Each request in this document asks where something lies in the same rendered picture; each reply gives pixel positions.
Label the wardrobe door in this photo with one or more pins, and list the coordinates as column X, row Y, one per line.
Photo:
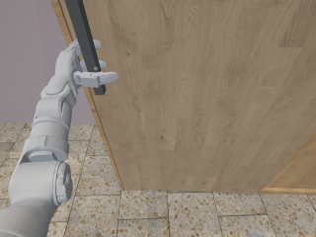
column 300, row 171
column 211, row 95

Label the left robot upper arm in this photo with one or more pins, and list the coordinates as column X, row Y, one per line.
column 37, row 190

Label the handle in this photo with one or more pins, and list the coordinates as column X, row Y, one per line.
column 83, row 34

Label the robot left forearm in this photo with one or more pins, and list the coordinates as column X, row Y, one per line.
column 51, row 125

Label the robot left hand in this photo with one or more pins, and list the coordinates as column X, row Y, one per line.
column 68, row 64

